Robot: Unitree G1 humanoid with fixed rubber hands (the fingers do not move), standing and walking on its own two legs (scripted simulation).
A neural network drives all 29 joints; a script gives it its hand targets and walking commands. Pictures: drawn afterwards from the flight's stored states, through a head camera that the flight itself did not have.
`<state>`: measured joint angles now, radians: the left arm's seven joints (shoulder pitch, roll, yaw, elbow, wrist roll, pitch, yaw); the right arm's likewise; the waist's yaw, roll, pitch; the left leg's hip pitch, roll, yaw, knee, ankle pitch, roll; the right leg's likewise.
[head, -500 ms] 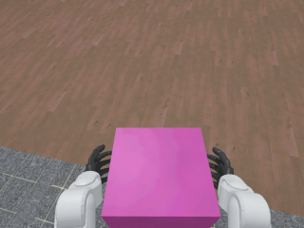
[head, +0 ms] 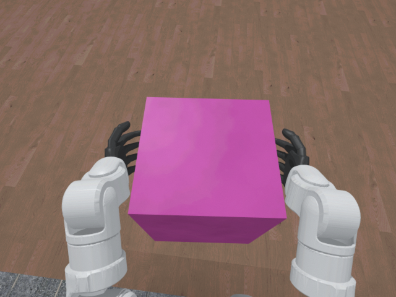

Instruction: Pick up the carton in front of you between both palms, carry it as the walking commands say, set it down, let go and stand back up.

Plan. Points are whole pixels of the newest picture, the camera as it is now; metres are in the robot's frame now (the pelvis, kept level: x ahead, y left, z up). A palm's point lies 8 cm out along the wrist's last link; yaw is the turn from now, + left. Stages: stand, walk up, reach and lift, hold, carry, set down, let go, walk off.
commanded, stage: carry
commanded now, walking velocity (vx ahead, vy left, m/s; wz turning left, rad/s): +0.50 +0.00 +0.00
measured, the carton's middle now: (204, 179) +0.34 -0.01 +0.06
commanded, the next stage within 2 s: none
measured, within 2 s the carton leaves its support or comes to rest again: neither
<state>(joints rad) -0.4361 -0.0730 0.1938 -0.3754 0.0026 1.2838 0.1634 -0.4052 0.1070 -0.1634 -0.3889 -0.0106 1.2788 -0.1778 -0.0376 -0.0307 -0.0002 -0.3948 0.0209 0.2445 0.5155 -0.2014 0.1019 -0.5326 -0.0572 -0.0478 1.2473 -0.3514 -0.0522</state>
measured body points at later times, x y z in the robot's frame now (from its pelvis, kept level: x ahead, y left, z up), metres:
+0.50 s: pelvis +0.32 -0.03 +0.02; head +0.43 -0.03 +0.45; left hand +0.69 +0.16 +0.12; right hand +0.72 -0.14 +0.11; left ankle +0.29 +0.10 -0.61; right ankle +0.33 -0.10 -0.72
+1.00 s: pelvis +0.66 +0.02 +0.05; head +0.72 +0.02 +0.50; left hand +1.04 +0.15 +0.19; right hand +1.02 -0.16 +0.20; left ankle +0.59 +0.10 -0.69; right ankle +0.77 -0.10 -0.62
